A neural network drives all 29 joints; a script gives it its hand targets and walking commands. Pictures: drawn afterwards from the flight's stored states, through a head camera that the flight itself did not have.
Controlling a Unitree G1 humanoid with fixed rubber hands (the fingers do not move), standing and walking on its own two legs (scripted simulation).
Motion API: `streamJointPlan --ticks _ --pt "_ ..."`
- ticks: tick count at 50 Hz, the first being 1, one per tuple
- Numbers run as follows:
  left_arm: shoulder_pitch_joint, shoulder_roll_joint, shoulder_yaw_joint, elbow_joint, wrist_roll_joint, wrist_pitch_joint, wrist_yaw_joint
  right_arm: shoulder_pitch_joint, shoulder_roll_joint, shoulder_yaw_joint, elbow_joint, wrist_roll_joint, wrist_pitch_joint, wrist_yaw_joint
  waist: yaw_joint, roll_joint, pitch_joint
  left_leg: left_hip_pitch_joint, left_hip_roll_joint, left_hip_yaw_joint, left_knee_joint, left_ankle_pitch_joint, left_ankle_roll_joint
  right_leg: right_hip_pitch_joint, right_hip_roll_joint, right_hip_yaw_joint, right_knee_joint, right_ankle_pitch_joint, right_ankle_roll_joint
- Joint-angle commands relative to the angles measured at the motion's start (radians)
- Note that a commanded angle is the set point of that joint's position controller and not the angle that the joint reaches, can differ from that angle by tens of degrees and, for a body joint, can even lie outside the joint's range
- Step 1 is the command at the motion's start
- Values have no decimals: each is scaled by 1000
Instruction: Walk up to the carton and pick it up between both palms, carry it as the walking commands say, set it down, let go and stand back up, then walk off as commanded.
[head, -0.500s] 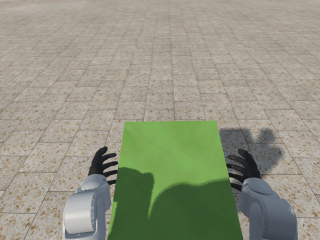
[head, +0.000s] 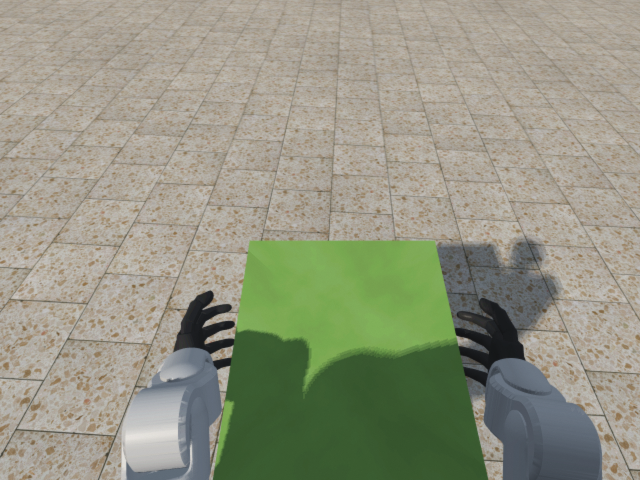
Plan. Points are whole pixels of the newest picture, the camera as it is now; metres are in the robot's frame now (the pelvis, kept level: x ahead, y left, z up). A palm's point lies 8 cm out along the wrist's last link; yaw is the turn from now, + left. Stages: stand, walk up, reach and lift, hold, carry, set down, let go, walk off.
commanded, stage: carry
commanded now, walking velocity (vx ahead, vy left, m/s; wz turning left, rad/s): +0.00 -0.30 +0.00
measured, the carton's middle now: (342, 365) +0.29 +0.01 +0.00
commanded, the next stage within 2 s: none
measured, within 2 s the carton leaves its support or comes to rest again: neither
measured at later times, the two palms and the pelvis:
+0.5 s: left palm (366, 410) +0.21 -0.01 +0.08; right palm out of the picture +0.20 -0.34 +0.09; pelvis -0.05 -0.17 -0.01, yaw -1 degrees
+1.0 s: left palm (594, 461) +0.17 -0.22 +0.09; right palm out of the picture +0.15 -0.54 +0.09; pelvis -0.09 -0.37 -0.01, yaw +0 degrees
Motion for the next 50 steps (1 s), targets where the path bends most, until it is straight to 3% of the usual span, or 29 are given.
streamJointPlan --ticks 1,5,7,8,9,10,11,13,15,17,19,20,21,22,23,24,26,28,33,35,36,37,38,39,41,43,45,48,50 --pt "-488 -980 -746 -126 -445 -35 -282 -453 918 648 -159 392 -36 254 -23 222 -219 190 233 -141 -176 594 120 16 -35 1 -65 7 23" --pt "-430 -932 -730 -115 -436 -19 -271 -384 862 628 -152 373 -21 239 -32 316 -248 202 231 -115 -150 596 90 128 4 -59 -327 -29 33" --pt "-397 -914 -716 -98 -432 -9 -271 -361 846 628 -144 366 -14 233 -18 303 -282 173 197 -70 -62 564 51 274 21 -107 -578 85 20" --pt "-382 -902 -704 -90 -429 -7 -272 -360 842 630 -143 365 -12 231 -16 208 -303 108 138 -25 47 471 19 387 6 -82 -676 129 14" --pt "-383 -890 -695 -83 -427 -5 -276 -351 832 635 -141 358 -8 227 -18 21 -297 -63 78 7 160 163 -11 486 -124 63 -716 322 -14" --pt "-369 -878 -675 -68 -415 -12 -277 -391 828 665 -178 370 0 231 -9 -317 -290 -306 -65 75 348 -331 -48 530 -343 336 -675 610 -124" --pt "-351 -917 -676 -79 -415 -10 -274 -417 876 692 -170 390 3 236 -12 -334 -306 -297 -57 -35 536 -423 -20 488 -328 280 -582 767 -211" --pt "-375 -940 -673 -90 -404 -29 -278 -463 916 727 -173 424 -6 249 -14 -221 -326 -290 -45 -41 608 -313 -6 487 -266 127 -530 759 -210" --pt "-409 -965 -672 -116 -406 -51 -279 -509 938 750 -207 457 -20 257 -15 -191 -320 -241 -41 -1 504 -205 -10 461 -209 60 -507 657 -201" --pt "-404 -971 -671 -121 -397 -57 -273 -512 934 750 -218 464 -23 257 -11 -171 -326 -156 -52 28 340 -165 0 402 -211 86 -541 482 -212" --pt "-382 -955 -676 -118 -388 -53 -264 -481 919 733 -192 455 -17 256 -10 -154 -334 -46 -64 39 137 -108 21 356 -214 116 -543 415 -223" --pt "-372 -945 -682 -111 -387 -48 -258 -453 911 719 -170 447 -13 258 -22 -131 -339 36 -57 40 -23 -39 30 331 -200 107 -515 407 -208" --pt "-368 -929 -687 -104 -389 -41 -253 -435 902 700 -151 437 -9 260 -38 -25 -339 186 24 -41 -213 61 34 220 -168 76 -437 350 -163" --pt "-368 -913 -689 -93 -383 -33 -250 -416 882 675 -122 425 -4 262 -36 209 -306 332 282 -367 -331 138 85 -17 -90 35 -276 140 -83" --pt "-419 -904 -725 -129 -390 -23 -254 -368 879 646 -70 405 -8 259 -32 390 -238 326 501 -634 -331 379 246 -209 -22 38 -58 -116 -13" --pt "-440 -914 -728 -113 -392 -22 -255 -391 880 646 -84 405 -10 262 -23 238 -229 300 478 -566 -296 440 266 -186 -80 157 85 -91 -7" --pt "-475 -959 -736 -118 -415 -26 -270 -431 920 647 -103 397 -22 268 -16 112 -189 206 356 -322 -276 247 194 -131 -105 156 130 12 7" --pt "-492 -978 -752 -127 -434 -33 -277 -456 926 646 -141 395 -33 265 -15 180 -177 138 255 -151 -256 249 120 -33 -87 62 -2 51 15" --pt "-426 -927 -745 -127 -435 -21 -264 -389 860 628 -156 376 -16 242 -31 296 -221 157 230 -86 -201 376 86 134 -12 -51 -313 -19 36" --pt "-387 -905 -728 -104 -430 -9 -266 -360 838 626 -144 364 -7 233 -18 287 -246 148 209 -49 -112 401 57 254 10 -94 -541 61 29" --pt "-375 -895 -716 -94 -430 -5 -267 -353 834 628 -143 360 -5 230 -17 197 -280 108 156 -3 5 367 24 365 6 -80 -644 95 22" --pt "-374 -889 -704 -91 -431 -1 -272 -354 825 630 -141 354 -2 226 -17 47 -272 -18 107 19 129 138 -5 441 -90 20 -705 237 4" --pt "-373 -861 -685 -76 -419 -7 -274 -371 812 655 -171 358 6 227 -10 -325 -251 -306 -60 98 315 -307 -58 504 -349 371 -730 483 -87" --pt "-359 -908 -685 -91 -427 -6 -275 -410 866 688 -174 383 9 230 -11 -363 -269 -285 -59 -27 530 -418 -35 435 -333 307 -628 609 -188" --pt "-375 -940 -678 -97 -415 -23 -280 -458 921 725 -171 415 1 241 -10 -233 -294 -282 -51 -47 643 -312 -19 450 -267 150 -569 627 -199" --pt "-405 -965 -671 -113 -412 -46 -282 -515 939 750 -203 450 -15 251 -12 -186 -296 -257 -41 -12 581 -205 -23 457 -211 78 -537 562 -195" --pt "-408 -971 -672 -127 -405 -57 -276 -523 937 753 -218 460 -21 251 -8 -165 -303 -220 -52 19 447 -204 -13 442 -224 119 -559 462 -219" --pt "-375 -939 -679 -125 -390 -52 -263 -470 912 729 -181 446 -15 249 -4 -157 -328 -84 -72 32 200 -182 18 402 -238 166 -572 445 -242" --pt "-355 -920 -690 -110 -391 -41 -254 -420 896 699 -143 427 -7 251 -24 -109 -335 74 -52 35 -102 -27 37 360 -205 137 -526 464 -203"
